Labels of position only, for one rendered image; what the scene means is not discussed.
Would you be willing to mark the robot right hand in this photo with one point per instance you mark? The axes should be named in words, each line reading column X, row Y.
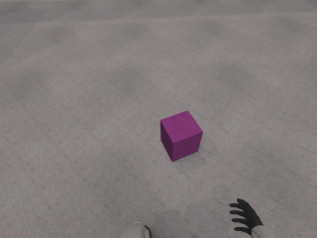
column 252, row 220

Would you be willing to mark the left robot shin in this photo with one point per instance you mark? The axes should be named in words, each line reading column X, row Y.
column 137, row 223

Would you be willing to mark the robot right forearm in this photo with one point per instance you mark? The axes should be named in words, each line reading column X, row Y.
column 261, row 231

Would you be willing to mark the carton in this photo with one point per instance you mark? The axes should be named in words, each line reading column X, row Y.
column 180, row 135

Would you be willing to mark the robot left thigh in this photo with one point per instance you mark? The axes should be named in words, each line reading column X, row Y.
column 135, row 231

